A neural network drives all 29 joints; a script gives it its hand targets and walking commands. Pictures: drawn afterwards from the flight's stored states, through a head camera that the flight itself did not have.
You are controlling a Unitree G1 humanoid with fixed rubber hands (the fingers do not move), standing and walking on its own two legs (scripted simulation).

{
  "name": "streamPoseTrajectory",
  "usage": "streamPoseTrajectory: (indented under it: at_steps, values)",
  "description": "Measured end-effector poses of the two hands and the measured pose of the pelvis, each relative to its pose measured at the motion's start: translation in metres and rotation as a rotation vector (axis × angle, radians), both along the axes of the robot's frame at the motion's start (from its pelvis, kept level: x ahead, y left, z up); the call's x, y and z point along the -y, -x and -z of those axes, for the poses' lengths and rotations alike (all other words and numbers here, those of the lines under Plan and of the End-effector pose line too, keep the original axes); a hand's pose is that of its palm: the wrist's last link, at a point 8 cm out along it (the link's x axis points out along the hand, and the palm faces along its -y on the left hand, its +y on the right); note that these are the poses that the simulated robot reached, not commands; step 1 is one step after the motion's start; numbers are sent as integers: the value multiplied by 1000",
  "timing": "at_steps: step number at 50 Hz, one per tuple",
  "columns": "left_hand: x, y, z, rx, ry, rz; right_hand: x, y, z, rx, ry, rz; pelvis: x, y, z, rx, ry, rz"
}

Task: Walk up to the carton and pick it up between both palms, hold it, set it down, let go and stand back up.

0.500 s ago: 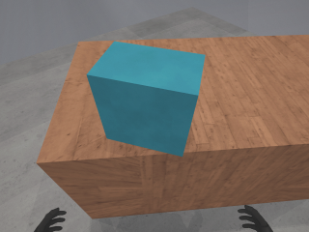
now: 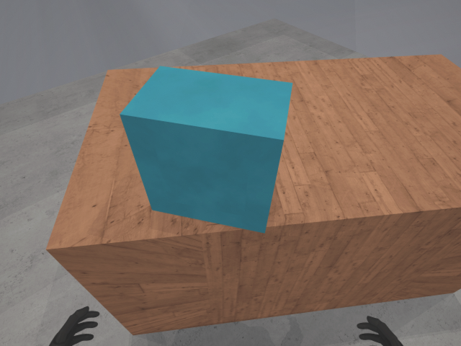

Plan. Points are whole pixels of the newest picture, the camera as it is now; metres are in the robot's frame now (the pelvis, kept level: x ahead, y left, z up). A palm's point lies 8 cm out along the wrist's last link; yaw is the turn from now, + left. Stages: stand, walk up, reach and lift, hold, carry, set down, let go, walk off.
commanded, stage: walk up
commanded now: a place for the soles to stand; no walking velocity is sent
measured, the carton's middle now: (214, 153) +0.46 +0.01 +0.09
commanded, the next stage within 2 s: reach and lift in 1.94 s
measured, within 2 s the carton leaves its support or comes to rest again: neither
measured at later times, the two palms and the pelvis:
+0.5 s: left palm out of the picture +0.14 +0.27 -0.06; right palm out of the picture +0.10 -0.29 -0.08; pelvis +0.00 +0.00 +0.00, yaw -1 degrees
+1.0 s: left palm (76, 334) +0.17 +0.26 -0.06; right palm out of the picture +0.08 -0.28 -0.08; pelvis +0.02 +0.00 +0.01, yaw -4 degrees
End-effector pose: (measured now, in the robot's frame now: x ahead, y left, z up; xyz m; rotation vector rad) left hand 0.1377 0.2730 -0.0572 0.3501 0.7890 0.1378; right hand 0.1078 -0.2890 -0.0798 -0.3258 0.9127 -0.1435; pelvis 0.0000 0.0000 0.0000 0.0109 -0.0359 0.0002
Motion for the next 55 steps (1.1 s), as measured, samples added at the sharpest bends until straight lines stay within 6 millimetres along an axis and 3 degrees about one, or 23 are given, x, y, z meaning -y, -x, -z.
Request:
streamPoseTrajectory:
  at_steps: [6,12,16,23,33,39,44,50,55]
  values:
    - [-2,6,-2,-10,-9,-3,1,-2,-2,13,6,-11,-3,4,-1,-10,-2,-2]
    - [-14,7,-1,-29,-19,2,-10,11,0,-17,2,-6,-10,5,-3,-23,0,6]
    - [-10,4,5,-27,-2,8,-8,17,1,-31,4,17,-8,2,-1,-8,4,20]
    - [4,-3,4,-12,7,21,0,6,-1,-3,0,16,-3,0,0,-6,1,21]
    - [-8,-9,-4,-2,-22,30,-5,13,-2,-2,0,11,-7,2,-2,-15,-5,27]
    - [10,-10,5,-19,18,48,8,26,3,-18,10,68,1,-8,0,3,4,51]
    - [21,-14,6,-41,29,50,6,22,4,-39,-13,67,4,-16,-4,-14,4,74]
    - [16,-36,6,-59,22,78,-6,23,0,-55,-19,71,-1,-25,-9,-33,3,78]
    - [27,-62,7,-7,49,98,1,25,-2,-61,1,100,2,-31,-6,-22,7,73]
